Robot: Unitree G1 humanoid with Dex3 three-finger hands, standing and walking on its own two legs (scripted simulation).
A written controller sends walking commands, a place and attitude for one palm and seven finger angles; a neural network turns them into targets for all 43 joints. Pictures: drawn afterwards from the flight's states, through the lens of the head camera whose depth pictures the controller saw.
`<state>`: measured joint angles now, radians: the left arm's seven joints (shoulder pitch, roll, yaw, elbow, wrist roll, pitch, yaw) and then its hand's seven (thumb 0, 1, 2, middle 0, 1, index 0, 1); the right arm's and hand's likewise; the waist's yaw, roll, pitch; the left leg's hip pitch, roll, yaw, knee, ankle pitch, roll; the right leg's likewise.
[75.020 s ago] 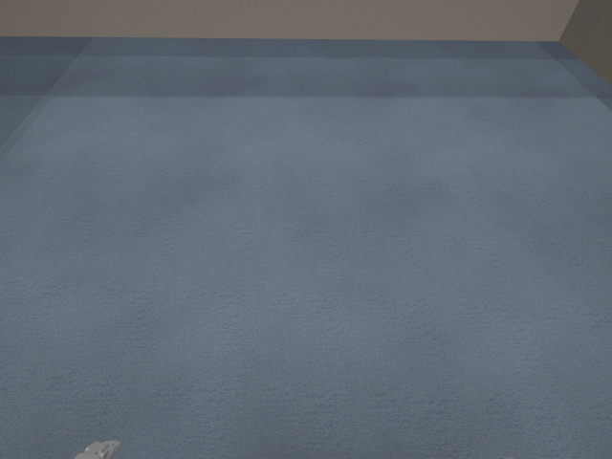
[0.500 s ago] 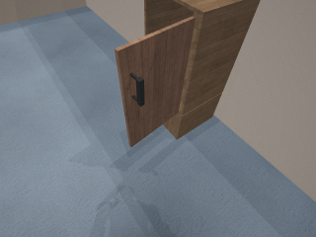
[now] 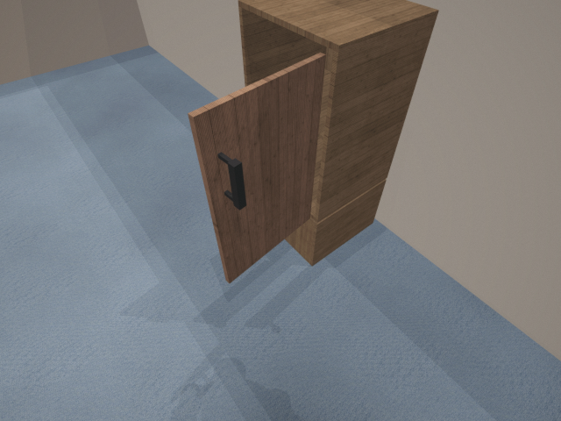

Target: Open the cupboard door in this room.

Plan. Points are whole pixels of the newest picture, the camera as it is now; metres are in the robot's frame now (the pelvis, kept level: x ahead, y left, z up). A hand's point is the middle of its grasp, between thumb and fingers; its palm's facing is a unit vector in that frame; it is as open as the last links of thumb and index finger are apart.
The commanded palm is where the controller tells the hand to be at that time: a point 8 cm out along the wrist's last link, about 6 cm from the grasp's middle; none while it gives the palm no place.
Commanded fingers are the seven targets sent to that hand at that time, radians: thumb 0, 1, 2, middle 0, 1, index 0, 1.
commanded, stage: let the arm hang, fingers relaxed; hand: left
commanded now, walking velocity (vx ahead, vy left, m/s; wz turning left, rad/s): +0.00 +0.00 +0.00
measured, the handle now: (231, 181) +0.60 +0.14 -0.03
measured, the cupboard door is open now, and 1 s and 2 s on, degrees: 97 97 97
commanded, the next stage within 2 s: look to check the result in 0.10 s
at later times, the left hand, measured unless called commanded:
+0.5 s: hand out of the picture +0.02 +0.19 -0.17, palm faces +0.01 -0.96 -0.26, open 7.4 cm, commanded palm none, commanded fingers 0.00 0.90 0.90 -0.20 -0.30 -0.20 -0.30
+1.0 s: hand out of the picture +0.07 +0.18 -0.17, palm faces +0.01 -0.97 -0.26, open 7.4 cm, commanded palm none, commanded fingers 0.00 0.90 0.90 -0.20 -0.30 -0.20 -0.30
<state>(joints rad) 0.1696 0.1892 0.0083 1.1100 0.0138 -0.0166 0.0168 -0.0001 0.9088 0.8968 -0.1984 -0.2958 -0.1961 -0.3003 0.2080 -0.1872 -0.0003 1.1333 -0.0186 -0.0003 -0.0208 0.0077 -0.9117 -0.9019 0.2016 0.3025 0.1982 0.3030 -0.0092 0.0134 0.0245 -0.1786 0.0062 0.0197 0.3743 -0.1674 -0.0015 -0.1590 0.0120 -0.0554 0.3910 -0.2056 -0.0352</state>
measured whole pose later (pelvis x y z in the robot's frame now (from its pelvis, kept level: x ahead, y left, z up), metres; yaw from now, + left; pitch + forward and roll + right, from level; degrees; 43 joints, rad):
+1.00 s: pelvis +0.03 -0.02 +0.00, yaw +0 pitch -1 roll +0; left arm 0.19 0.21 0.01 1.14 0.01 -0.02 0.02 0.00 0.91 0.90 -0.20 -0.30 -0.20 -0.30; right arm 0.19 -0.22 0.00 1.14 -0.02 0.00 -0.03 0.01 -0.91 -0.90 0.20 0.30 0.20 0.30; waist 0.00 0.01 0.04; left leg -0.12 0.04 0.02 0.33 -0.18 -0.03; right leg -0.10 0.05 -0.06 0.33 -0.21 -0.06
